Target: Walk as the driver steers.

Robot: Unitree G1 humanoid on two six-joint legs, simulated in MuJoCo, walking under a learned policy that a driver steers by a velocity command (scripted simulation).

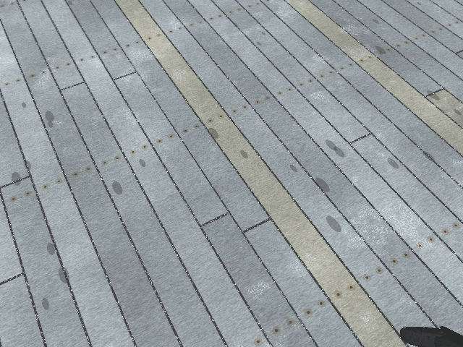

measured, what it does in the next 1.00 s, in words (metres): walks ahead: right foot, then left foot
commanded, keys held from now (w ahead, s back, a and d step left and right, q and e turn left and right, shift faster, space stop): w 1.00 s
